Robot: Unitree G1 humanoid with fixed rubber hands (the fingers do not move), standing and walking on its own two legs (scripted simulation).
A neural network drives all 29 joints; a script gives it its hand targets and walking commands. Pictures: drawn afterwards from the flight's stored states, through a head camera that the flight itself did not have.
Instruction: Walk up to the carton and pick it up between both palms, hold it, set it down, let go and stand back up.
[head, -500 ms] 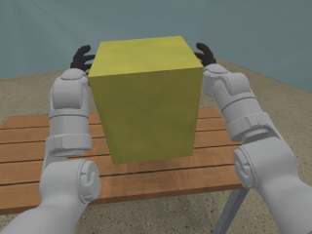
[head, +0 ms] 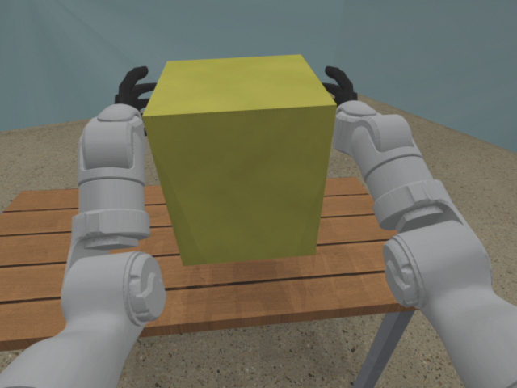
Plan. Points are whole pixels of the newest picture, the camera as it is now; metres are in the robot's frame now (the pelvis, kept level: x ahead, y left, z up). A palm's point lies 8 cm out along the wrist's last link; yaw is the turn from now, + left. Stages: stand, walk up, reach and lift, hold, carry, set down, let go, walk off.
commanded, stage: hold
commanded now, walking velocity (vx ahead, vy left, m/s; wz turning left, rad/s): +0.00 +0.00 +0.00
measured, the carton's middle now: (242, 159) +0.38 +0.01 +0.24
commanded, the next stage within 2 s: none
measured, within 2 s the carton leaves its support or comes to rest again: neither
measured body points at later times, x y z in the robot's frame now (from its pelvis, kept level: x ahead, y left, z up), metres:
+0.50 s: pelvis +0.00 +0.00 +0.00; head -0.09 +0.03 +0.44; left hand +0.39 +0.17 +0.31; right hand +0.39 -0.13 +0.31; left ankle +0.03 +0.13 -0.75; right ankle -0.01 -0.10 -0.75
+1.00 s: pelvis +0.00 +0.00 +0.00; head -0.09 +0.03 +0.44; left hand +0.39 +0.17 +0.32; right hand +0.38 -0.13 +0.32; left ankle +0.03 +0.13 -0.75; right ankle -0.01 -0.10 -0.75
